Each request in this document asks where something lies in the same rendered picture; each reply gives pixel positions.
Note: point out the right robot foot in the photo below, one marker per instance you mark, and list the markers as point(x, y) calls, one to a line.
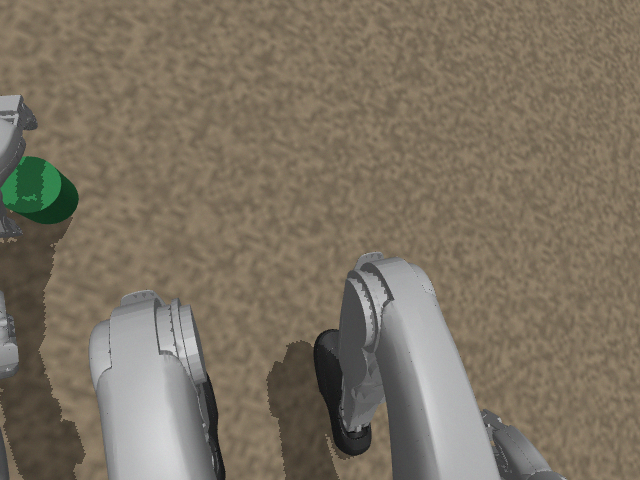
point(329, 377)

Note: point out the left robot foot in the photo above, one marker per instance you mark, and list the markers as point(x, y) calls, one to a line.
point(213, 429)

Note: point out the right robot hand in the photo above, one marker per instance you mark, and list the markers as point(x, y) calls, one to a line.
point(516, 457)

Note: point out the tin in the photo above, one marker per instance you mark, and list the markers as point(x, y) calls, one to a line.
point(39, 192)

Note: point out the left robot hand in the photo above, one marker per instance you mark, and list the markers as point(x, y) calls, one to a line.
point(15, 117)

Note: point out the left robot arm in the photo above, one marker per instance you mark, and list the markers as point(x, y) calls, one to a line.
point(9, 363)

